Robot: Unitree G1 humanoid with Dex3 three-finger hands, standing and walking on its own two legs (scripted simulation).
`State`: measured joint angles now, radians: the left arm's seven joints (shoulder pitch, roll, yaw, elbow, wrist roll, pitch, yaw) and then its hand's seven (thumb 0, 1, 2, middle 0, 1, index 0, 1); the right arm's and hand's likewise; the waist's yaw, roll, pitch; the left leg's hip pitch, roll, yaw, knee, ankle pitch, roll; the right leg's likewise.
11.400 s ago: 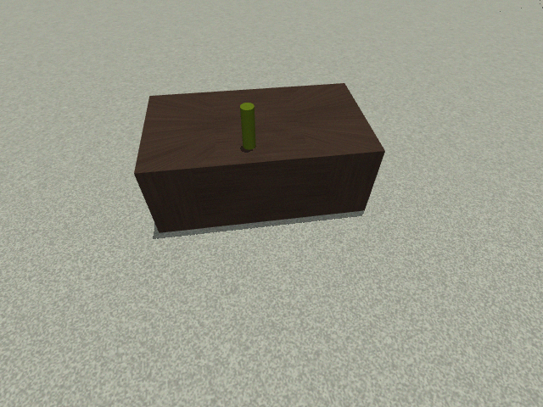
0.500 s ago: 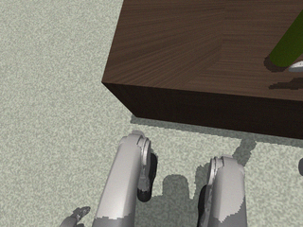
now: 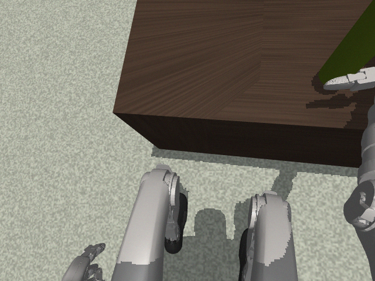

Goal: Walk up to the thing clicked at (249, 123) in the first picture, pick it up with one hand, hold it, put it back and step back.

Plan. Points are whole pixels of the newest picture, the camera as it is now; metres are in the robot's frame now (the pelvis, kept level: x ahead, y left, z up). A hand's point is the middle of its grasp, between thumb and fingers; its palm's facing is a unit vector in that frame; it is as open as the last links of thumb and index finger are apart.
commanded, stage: close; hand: right
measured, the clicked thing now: (360, 44) +0.56 -0.19 +0.04
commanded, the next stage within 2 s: settle in 0.94 s
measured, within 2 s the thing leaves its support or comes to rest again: leaves its support in 1.32 s
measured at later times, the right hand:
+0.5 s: hand (357, 51) +0.57 -0.20 +0.01, palm faces +0.13 +0.99 -0.04, open 13.9 cm
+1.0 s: hand (355, 51) +0.56 -0.19 +0.02, palm faces +0.13 +0.99 -0.04, open 8.5 cm
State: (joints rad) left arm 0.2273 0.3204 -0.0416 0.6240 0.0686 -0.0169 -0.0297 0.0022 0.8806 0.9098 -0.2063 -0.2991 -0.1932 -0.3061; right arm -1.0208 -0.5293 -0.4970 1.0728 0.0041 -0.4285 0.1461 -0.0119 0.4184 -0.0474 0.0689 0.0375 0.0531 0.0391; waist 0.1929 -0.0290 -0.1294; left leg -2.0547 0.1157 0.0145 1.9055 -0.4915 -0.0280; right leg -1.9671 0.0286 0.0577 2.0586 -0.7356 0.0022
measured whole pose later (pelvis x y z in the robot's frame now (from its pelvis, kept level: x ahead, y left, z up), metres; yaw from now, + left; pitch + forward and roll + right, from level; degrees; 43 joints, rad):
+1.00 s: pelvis -0.01 +0.00 -0.01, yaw +0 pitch +37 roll +3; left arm 0.24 0.32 -0.05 0.62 0.07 0.01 -0.04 0.00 0.89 0.90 -0.21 -0.30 -0.20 -0.31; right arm -1.07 -0.54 -0.46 1.12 -0.01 -0.46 0.10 0.02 0.06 -0.64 0.97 0.81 0.89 0.80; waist 0.21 -0.03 -0.11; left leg -2.08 0.12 0.01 1.92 -0.47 -0.03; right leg -2.00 0.03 0.05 2.07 -0.72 0.00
